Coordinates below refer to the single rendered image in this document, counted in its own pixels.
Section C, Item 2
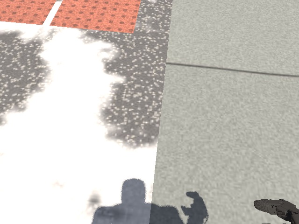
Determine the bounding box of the robot right hand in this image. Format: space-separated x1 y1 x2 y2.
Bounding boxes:
254 199 299 224

